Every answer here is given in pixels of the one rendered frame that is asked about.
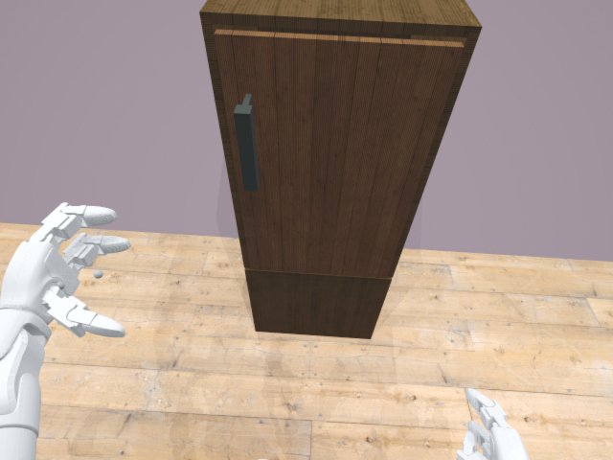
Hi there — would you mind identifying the left robot forearm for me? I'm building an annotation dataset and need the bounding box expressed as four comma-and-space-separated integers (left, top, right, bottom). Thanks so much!
0, 309, 52, 460

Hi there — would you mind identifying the handle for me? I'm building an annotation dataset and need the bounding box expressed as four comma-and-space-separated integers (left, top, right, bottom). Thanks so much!
234, 94, 260, 192

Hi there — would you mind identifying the robot left hand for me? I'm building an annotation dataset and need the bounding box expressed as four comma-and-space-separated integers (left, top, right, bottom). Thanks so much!
0, 202, 131, 337

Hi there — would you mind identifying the robot right hand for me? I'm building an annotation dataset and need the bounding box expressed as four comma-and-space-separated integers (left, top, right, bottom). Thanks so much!
457, 388, 530, 460

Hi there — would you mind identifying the cupboard door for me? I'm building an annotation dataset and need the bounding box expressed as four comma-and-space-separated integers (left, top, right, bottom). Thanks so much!
214, 29, 465, 278

